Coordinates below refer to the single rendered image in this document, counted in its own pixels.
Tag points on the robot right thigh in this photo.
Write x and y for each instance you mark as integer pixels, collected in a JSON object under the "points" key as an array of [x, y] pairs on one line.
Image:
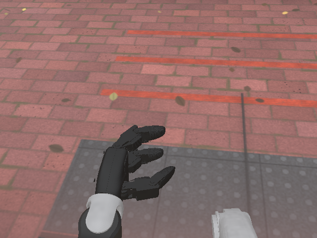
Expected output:
{"points": [[232, 223]]}

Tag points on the robot left hand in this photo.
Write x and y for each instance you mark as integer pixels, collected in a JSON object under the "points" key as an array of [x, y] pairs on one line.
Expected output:
{"points": [[124, 158]]}

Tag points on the left robot forearm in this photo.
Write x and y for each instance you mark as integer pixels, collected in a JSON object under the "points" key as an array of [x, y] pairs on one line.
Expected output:
{"points": [[102, 218]]}

